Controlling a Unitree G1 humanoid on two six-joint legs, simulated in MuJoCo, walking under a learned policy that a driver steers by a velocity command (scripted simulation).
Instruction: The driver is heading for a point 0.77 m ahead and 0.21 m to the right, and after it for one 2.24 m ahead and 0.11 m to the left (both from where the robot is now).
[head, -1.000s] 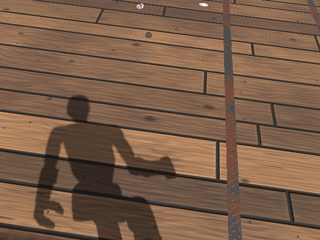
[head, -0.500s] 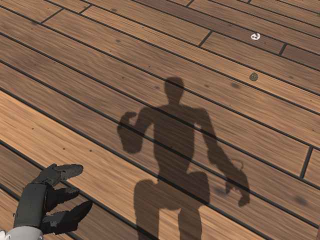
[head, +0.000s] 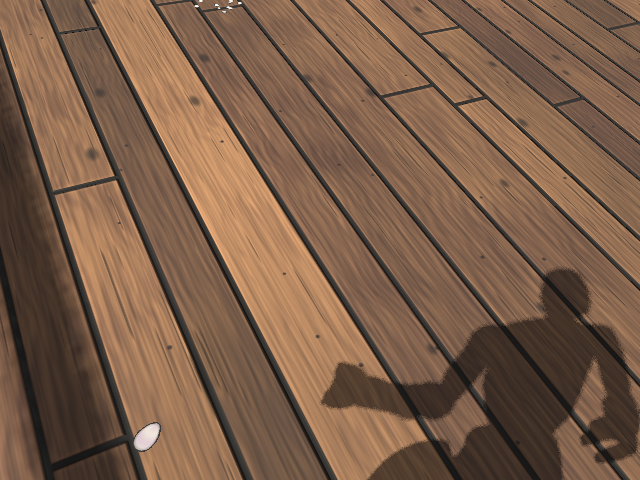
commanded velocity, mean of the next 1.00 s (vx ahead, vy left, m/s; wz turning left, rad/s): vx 0.94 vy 0.00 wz -0.32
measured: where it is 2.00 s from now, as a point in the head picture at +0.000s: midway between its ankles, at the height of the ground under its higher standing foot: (332, 224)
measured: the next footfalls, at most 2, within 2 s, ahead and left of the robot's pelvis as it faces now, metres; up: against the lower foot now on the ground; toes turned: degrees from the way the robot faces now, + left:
right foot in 0.40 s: +0.49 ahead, -0.09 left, +0.00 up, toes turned -3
left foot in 0.84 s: +0.92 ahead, +0.06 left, +0.00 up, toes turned -31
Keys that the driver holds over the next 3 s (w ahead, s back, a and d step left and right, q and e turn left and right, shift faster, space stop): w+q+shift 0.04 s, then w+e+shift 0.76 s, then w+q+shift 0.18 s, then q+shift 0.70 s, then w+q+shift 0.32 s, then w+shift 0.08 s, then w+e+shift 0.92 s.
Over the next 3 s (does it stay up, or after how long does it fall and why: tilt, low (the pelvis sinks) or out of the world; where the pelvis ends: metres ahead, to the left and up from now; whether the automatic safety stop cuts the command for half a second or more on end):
stays up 1.78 0.10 -0.01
